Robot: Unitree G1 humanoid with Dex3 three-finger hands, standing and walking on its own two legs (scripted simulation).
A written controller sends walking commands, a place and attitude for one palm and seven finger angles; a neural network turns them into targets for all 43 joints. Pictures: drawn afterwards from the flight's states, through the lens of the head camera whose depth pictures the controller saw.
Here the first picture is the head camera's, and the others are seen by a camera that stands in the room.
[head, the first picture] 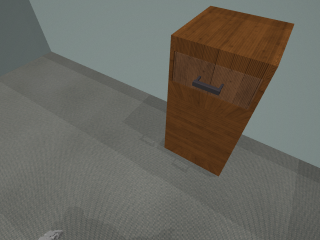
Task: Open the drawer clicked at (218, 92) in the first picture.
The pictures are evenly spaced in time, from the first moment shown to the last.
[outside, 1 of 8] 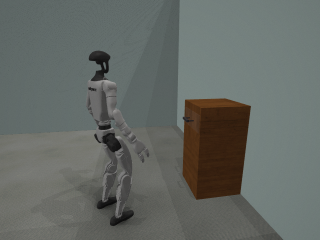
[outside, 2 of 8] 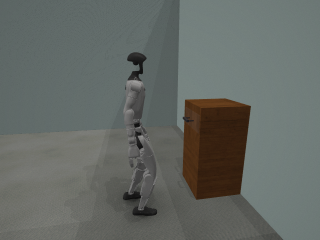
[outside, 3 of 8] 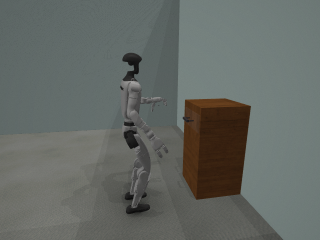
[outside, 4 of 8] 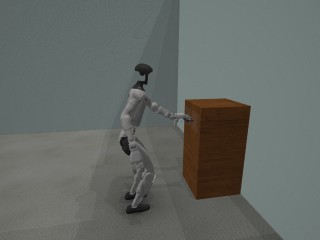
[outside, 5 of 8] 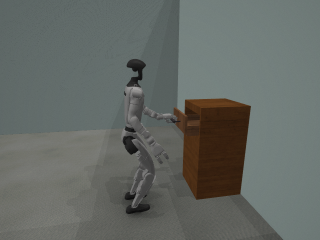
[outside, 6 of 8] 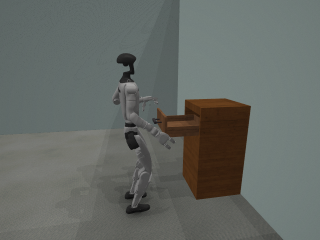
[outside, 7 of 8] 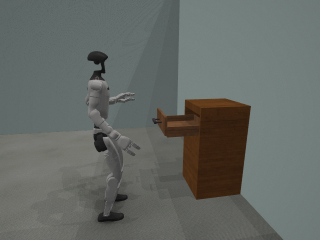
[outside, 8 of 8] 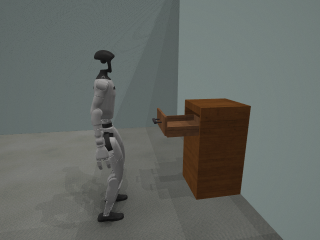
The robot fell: no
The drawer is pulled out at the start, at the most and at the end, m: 0.00 0.30 0.30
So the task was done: yes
